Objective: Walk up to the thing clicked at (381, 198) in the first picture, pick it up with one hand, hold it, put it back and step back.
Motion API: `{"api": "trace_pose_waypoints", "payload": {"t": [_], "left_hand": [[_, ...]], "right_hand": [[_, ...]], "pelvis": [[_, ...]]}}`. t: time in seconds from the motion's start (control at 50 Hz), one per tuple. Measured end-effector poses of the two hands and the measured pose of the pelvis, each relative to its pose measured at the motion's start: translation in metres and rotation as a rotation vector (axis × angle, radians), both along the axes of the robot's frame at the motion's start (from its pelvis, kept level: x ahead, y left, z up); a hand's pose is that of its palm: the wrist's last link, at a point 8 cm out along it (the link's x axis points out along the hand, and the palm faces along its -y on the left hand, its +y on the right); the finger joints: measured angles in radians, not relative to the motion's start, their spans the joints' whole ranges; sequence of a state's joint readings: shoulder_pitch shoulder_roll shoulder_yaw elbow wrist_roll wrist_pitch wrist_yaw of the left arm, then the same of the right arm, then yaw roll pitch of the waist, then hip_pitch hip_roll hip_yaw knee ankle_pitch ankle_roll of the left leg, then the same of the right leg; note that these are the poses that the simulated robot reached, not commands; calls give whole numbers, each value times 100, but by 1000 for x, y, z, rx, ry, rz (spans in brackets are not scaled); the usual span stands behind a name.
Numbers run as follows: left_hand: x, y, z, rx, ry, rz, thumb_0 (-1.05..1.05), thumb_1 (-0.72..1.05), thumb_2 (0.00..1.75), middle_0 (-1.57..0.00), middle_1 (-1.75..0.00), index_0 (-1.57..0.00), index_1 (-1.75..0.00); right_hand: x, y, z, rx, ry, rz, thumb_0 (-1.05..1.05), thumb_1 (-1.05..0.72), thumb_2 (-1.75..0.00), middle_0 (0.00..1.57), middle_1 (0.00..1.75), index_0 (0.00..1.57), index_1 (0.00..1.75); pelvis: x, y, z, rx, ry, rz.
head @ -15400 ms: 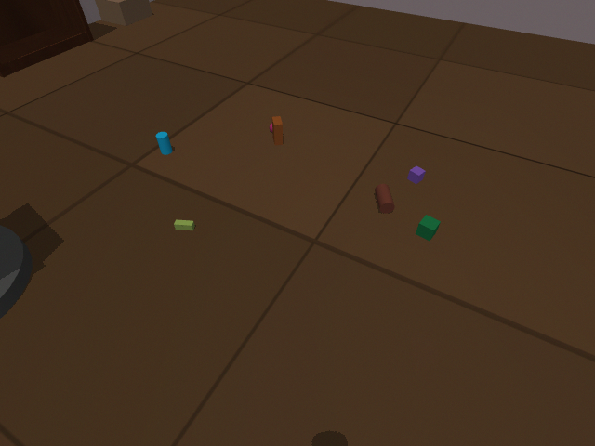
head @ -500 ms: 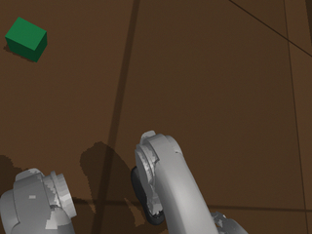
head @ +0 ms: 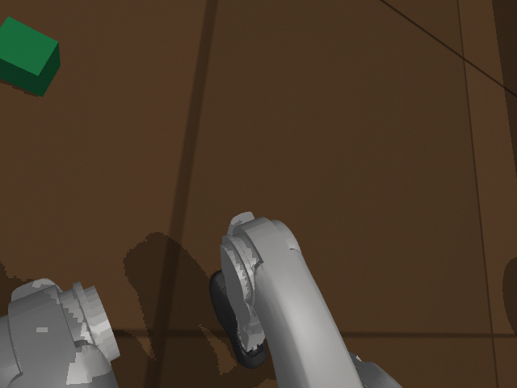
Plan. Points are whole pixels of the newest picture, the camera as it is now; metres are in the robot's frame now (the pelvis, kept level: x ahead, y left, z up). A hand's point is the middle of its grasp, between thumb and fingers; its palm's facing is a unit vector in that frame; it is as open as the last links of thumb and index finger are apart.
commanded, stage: close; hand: left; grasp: from above
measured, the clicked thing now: out of the picture +0.47 +0.34 -0.27
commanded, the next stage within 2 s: settle in 1.60 s
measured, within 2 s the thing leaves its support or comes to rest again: neither
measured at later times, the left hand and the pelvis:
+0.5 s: hand out of the picture +0.46 +0.34 -0.24, palm faces -0.41 -0.17 -0.90, open 11.7 cm; pelvis +0.00 +0.00 +0.00, yaw -1 degrees
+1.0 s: hand out of the picture +0.44 +0.33 -0.24, palm faces -0.43 -0.16 -0.89, open 10.3 cm; pelvis +0.00 +0.00 +0.00, yaw -1 degrees
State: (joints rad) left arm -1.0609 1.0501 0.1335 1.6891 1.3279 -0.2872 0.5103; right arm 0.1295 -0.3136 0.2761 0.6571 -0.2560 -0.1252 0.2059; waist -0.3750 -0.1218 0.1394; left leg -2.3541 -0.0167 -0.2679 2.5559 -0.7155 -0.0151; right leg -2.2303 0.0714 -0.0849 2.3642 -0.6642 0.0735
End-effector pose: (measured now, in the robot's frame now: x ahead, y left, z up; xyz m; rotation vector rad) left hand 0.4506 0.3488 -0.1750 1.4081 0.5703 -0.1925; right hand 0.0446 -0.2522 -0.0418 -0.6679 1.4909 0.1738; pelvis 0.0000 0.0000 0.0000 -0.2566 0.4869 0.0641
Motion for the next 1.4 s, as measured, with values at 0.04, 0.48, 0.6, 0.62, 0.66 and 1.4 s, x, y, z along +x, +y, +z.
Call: {"api": "trace_pose_waypoints", "payload": {"t": [0.04, 0.48, 0.6, 0.62, 0.66, 1.4], "left_hand": [[0, -2, 0, -7, -7, -13, 0, -41, 102, -14, -103, -14, -103], [9, -2, -12, 28, -45, 49, 0, -15, 78, -30, -93, -33, -89], [8, 2, -11, 30, -10, 58, 0, -11, 71, -32, -89, -37, -85], [7, 2, -11, 28, -5, 54, 0, -10, 70, -33, -88, -37, -84], [5, 0, -11, 24, 5, 41, 0, -8, 69, -35, -87, -39, -83], [7, -11, -9, 23, -21, 19, 0, 7, 42, -62, -63, -66, -59]], "right_hand": [[0, 0, 1, -2, -1, 7, 0, -89, -90, 20, 30, 21, 30], [14, 5, 4, 33, -33, 55, 0, -89, -90, 20, 30, 21, 30], [13, 5, 2, 42, -21, 40, 0, -89, -90, 20, 30, 21, 30], [13, 5, 2, 44, -18, 39, 0, -89, -90, 20, 30, 21, 30], [12, 6, 1, 49, -15, 37, 0, -89, -90, 20, 30, 21, 30], [7, 0, 6, 46, -28, 62, 0, -89, -89, 20, 30, 21, 30]], "pelvis": [[0, 0, 0, -3, -3, -2], [4, 4, -3, -16, 6, -14], [5, 3, -1, -16, 10, -10], [5, 3, -1, -15, 9, -10], [4, 3, 0, -14, 7, -9], [1, 1, -1, -6, -5, -15]]}}
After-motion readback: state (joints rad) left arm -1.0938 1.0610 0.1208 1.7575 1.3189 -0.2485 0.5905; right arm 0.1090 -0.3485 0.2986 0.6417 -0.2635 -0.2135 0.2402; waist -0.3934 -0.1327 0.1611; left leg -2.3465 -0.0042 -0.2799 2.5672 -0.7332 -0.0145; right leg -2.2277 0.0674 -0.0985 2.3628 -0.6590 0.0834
